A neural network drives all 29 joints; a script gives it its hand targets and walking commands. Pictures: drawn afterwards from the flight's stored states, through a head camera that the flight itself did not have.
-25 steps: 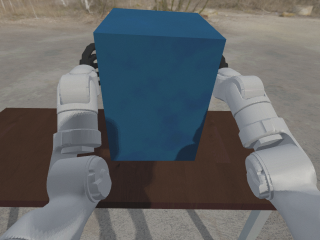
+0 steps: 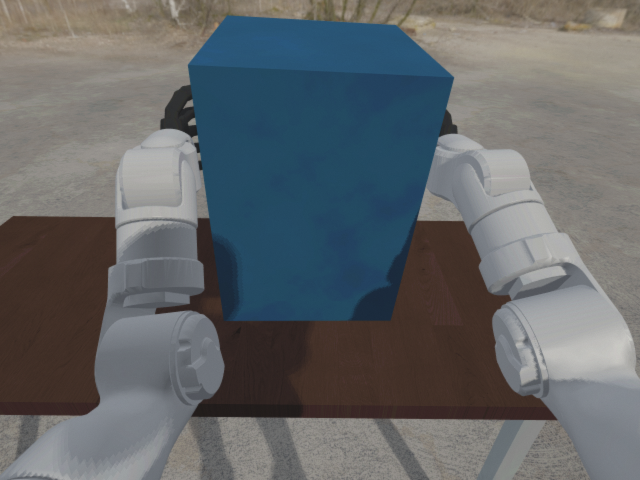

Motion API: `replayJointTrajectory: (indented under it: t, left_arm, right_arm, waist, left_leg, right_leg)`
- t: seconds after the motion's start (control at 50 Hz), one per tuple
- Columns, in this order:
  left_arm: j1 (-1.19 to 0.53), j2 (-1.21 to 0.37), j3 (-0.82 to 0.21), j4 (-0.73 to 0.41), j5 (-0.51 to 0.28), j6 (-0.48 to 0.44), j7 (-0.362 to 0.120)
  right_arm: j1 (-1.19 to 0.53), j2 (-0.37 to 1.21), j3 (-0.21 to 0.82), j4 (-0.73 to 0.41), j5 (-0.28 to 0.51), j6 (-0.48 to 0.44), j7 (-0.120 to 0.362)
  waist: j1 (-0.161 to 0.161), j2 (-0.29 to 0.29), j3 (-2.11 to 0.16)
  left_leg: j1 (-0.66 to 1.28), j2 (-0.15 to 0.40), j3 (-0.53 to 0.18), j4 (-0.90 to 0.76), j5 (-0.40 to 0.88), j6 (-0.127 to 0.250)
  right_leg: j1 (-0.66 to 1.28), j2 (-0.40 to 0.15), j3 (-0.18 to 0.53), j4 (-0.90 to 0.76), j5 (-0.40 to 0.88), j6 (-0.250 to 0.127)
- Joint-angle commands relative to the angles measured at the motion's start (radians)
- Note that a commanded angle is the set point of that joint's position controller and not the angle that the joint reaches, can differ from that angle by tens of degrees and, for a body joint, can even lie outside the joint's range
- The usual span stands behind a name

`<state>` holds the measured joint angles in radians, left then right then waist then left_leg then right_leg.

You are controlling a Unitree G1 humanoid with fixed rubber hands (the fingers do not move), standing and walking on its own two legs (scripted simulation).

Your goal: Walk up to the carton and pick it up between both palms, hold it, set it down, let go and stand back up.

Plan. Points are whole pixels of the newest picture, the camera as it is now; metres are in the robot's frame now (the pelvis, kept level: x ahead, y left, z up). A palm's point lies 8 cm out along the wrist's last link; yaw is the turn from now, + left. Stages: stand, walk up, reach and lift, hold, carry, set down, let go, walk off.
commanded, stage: hold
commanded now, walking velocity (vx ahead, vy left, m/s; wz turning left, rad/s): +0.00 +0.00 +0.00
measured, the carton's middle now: (310, 171) +0.39 +0.02 +0.28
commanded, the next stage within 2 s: none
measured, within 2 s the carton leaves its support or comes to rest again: neither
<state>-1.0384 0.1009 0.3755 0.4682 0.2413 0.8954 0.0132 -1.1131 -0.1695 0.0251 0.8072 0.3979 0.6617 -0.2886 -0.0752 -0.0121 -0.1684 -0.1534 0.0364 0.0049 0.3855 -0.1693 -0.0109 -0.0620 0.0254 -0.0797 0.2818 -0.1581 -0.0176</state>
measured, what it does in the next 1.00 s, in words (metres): stands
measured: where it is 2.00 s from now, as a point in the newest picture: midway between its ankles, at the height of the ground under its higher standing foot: outside the picture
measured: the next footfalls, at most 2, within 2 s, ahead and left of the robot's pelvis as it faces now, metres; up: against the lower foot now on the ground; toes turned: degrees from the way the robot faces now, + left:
none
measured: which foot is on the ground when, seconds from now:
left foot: down 0.00-1.00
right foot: down 0.00-1.00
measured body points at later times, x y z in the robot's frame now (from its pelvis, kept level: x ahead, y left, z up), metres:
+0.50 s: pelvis +0.00 +0.00 +0.00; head -0.09 +0.02 +0.44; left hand +0.38 +0.17 +0.32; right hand +0.38 -0.13 +0.31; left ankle +0.03 +0.12 -0.75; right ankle +0.00 -0.10 -0.75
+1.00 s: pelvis +0.00 +0.00 +0.00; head -0.09 +0.02 +0.44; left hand +0.38 +0.16 +0.31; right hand +0.38 -0.14 +0.30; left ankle +0.03 +0.12 -0.75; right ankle +0.00 -0.10 -0.75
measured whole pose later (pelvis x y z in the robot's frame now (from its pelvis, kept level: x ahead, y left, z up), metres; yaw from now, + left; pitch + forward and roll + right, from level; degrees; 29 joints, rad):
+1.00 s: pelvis +0.00 +0.00 +0.00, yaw +0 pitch -4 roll -2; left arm -1.03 0.10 0.37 0.46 0.24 0.89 0.02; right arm -1.10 -0.17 0.03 0.80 0.40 0.67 -0.29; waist -0.08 -0.01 -0.17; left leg -0.16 0.04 0.00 0.39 -0.17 -0.01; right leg -0.07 0.03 -0.08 0.28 -0.16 -0.02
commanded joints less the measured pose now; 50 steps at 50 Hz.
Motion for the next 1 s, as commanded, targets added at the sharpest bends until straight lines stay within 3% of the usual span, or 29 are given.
replayJointTrajectory:
  t: [0.0,0.1,0.16,0.2,0.22,0.26,0.34,0.36,0.38,0.4,0.48,0.52,0.6,0.7,0.76,0.84,0.94,0.98]
  left_arm:
    - [-0.75,-0.589,-0.361,-0.138,-0.202,-0.08,-0.15]
    - [-0.726,-0.591,-0.364,-0.126,-0.202,-0.07,-0.156]
    - [-0.718,-0.572,-0.365,-0.167,-0.208,-0.073,-0.156]
    - [-0.728,-0.581,-0.377,-0.167,-0.208,-0.07,-0.156]
    - [-0.713,-0.577,-0.36,-0.111,-0.195,-0.061,-0.158]
    - [-0.754,-0.611,-0.391,-0.141,-0.211,-0.073,-0.154]
    - [-0.777,-0.611,-0.382,-0.135,-0.21,-0.083,-0.141]
    - [-0.779,-0.604,-0.371,-0.141,-0.206,-0.086,-0.138]
    - [-0.773,-0.606,-0.385,-0.133,-0.211,-0.083,-0.139]
    - [-0.762,-0.603,-0.381,-0.13,-0.218,-0.083,-0.139]
    - [-0.754,-0.586,-0.355,-0.087,-0.212,-0.083,-0.15]
    - [-0.737,-0.582,-0.344,-0.062,-0.2,-0.078,-0.154]
    - [-0.754,-0.576,-0.333,-0.079,-0.201,-0.089,-0.153]
    - [-0.762,-0.607,-0.362,-0.102,-0.203,-0.085,-0.15]
    - [-0.747,-0.604,-0.37,-0.134,-0.212,-0.081,-0.148]
    - [-0.755,-0.605,-0.366,-0.132,-0.207,-0.084,-0.15]
    - [-0.764,-0.608,-0.383,-0.143,-0.219,-0.079,-0.141]
    - [-0.743,-0.608,-0.368,-0.115,-0.199,-0.075,-0.14]
  right_arm:
    - [-0.87,0.618,0.151,-0.314,0.166,-0.038,0.137]
    - [-0.892,0.62,0.162,-0.375,0.166,-0.046,0.132]
    - [-0.869,0.63,0.184,-0.4,0.185,-0.041,0.117]
    - [-0.871,0.623,0.173,-0.395,0.181,-0.04,0.118]
    - [-0.887,0.613,0.16,-0.378,0.169,-0.038,0.12]
    - [-0.91,0.624,0.152,-0.386,0.166,-0.047,0.128]
    - [-0.908,0.622,0.147,-0.331,0.159,-0.04,0.14]
    - [-0.907,0.639,0.157,-0.33,0.162,-0.042,0.143]
    - [-0.885,0.631,0.142,-0.314,0.158,-0.04,0.142]
    - [-0.907,0.635,0.154,-0.351,0.162,-0.044,0.14]
    - [-0.89,0.62,0.128,-0.315,0.145,-0.034,0.135]
    - [-0.89,0.608,0.118,-0.299,0.144,-0.035,0.134]
    - [-0.902,0.624,0.143,-0.315,0.163,-0.044,0.136]
    - [-0.902,0.602,0.132,-0.304,0.16,-0.046,0.141]
    - [-0.885,0.606,0.145,-0.329,0.172,-0.045,0.139]
    - [-0.91,0.621,0.147,-0.344,0.168,-0.049,0.139]
    - [-0.924,0.627,0.158,-0.393,0.173,-0.048,0.135]
    - [-0.903,0.614,0.151,-0.339,0.165,-0.041,0.14]
  waist:
    - [-0.01,0.07,-0.327]
    - [-0.002,0.06,-0.338]
    - [-0.014,0.038,-0.376]
    - [-0.019,0.061,-0.346]
    - [-0.009,0.059,-0.302]
    - [-0.015,0.09,-0.325]
    - [-0.012,0.079,-0.335]
    - [0.003,0.069,-0.34]
    - [-0.015,0.084,-0.337]
    - [-0.008,0.068,-0.38]
    - [-0.018,0.047,-0.326]
    - [-0.016,0.065,-0.306]
    - [0.003,0.06,-0.336]
    - [-0.013,0.087,-0.322]
    - [-0.027,0.074,-0.359]
    - [-0.009,0.067,-0.344]
    - [-0.011,0.071,-0.367]
    - [-0.003,0.074,-0.319]
  left_leg:
    - [0.088,-0.075,-0.029,-0.04,0.189,-0.044]
    - [0.084,-0.078,-0.03,-0.028,0.216,-0.042]
    - [0.12,-0.086,-0.03,-0.01,0.265,-0.041]
    - [0.114,-0.08,-0.031,-0.017,0.245,-0.045]
    - [0.095,-0.082,-0.026,-0.029,0.195,-0.04]
    - [0.077,-0.076,-0.029,-0.035,0.179,-0.045]
    - [0.066,-0.07,-0.033,-0.042,0.158,-0.043]
    - [0.063,-0.07,-0.031,-0.045,0.159,-0.036]
    - [0.063,-0.071,-0.034,-0.045,0.148,-0.041]
    - [0.07,-0.078,-0.03,-0.038,0.146,-0.035]
    - [0.069,-0.075,-0.028,-0.048,0.13,-0.032]
    - [0.061,-0.075,-0.028,-0.051,0.127,-0.036]
    - [0.075,-0.079,-0.03,-0.036,0.181,-0.038]
    - [0.079,-0.069,-0.034,-0.039,0.195,-0.05]
    - [0.104,-0.074,-0.033,-0.027,0.229,-0.052]
    - [0.082,-0.072,-0.033,-0.034,0.207,-0.045]
    - [0.081,-0.078,-0.031,-0.024,0.202,-0.045]
    - [0.068,-0.07,-0.031,-0.044,0.181,-0.043]
  right_leg:
    - [0.11,0.052,0.08,-0.01,0.197,0.061]
    - [0.132,0.053,0.078,-0.006,0.235,0.062]
    - [0.143,0.051,0.081,-0.002,0.307,0.079]
    - [0.119,0.054,0.074,-0.007,0.262,0.072]
    - [0.097,0.048,0.077,-0.021,0.207,0.069]
    - [0.089,0.053,0.077,-0.016,0.168,0.057]
    - [0.097,0.057,0.078,-0.009,0.15,0.053]
    - [0.101,0.057,0.079,-0.006,0.149,0.056]
    - [0.099,0.053,0.083,-0.01,0.147,0.054]
    - [0.111,0.048,0.089,-0.013,0.159,0.06]
    - [0.094,0.048,0.085,-0.016,0.16,0.063]
    - [0.1,0.045,0.087,-0.022,0.16,0.059]
    - [0.11,0.048,0.083,-0.012,0.202,0.064]
    - [0.098,0.059,0.075,-0.013,0.185,0.05]
    - [0.117,0.058,0.082,-0.011,0.227,0.058]
    - [0.115,0.06,0.076,-0.008,0.206,0.057]
    - [0.104,0.058,0.076,-0.009,0.201,0.063]
    - [0.104,0.063,0.076,-0.011,0.175,0.055]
